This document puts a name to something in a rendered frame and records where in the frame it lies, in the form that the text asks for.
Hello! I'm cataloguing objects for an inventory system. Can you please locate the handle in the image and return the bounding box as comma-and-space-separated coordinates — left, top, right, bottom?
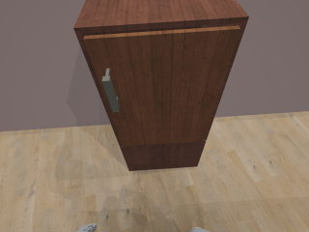
101, 68, 120, 113

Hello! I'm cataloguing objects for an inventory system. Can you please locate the cupboard door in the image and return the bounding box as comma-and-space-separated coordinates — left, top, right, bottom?
83, 25, 240, 147

